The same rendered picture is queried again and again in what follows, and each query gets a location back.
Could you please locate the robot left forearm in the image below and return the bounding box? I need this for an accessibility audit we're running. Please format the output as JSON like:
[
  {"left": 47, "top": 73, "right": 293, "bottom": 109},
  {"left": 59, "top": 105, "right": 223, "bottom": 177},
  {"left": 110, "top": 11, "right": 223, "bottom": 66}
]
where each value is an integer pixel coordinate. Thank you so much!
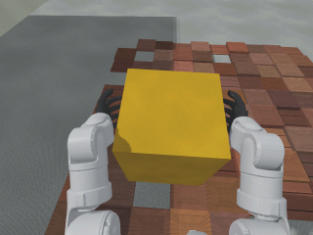
[{"left": 65, "top": 113, "right": 114, "bottom": 235}]

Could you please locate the robot left upper arm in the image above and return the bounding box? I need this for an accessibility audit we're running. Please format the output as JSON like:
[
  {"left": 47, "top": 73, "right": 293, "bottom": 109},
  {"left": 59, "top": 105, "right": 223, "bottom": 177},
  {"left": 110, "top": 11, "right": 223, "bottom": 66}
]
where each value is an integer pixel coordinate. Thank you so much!
[{"left": 66, "top": 210, "right": 121, "bottom": 235}]

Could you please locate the robot right upper arm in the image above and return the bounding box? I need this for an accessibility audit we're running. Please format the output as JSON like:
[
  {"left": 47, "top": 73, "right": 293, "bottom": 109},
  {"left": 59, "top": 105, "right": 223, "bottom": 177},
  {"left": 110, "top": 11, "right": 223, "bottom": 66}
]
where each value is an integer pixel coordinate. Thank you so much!
[{"left": 229, "top": 218, "right": 287, "bottom": 235}]

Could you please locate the robot right hand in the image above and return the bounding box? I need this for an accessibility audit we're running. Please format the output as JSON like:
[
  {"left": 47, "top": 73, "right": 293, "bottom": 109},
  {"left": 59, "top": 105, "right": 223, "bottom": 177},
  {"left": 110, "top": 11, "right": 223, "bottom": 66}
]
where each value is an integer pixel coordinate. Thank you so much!
[{"left": 223, "top": 90, "right": 248, "bottom": 134}]

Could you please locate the robot right forearm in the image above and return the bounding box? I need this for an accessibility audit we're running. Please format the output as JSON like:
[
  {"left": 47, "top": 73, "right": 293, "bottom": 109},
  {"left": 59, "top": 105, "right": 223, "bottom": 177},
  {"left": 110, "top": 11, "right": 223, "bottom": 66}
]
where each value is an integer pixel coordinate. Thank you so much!
[{"left": 229, "top": 117, "right": 291, "bottom": 235}]

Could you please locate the carton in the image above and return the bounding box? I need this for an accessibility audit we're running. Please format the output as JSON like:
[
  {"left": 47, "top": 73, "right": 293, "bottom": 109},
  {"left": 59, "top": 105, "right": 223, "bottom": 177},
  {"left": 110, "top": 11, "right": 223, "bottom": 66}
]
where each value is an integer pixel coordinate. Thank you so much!
[{"left": 112, "top": 69, "right": 232, "bottom": 186}]

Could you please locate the robot left hand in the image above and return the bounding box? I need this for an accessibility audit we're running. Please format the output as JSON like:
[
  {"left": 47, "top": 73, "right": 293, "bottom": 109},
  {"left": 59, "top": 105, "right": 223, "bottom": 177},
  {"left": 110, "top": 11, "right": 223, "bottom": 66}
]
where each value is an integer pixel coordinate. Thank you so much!
[{"left": 95, "top": 88, "right": 122, "bottom": 128}]

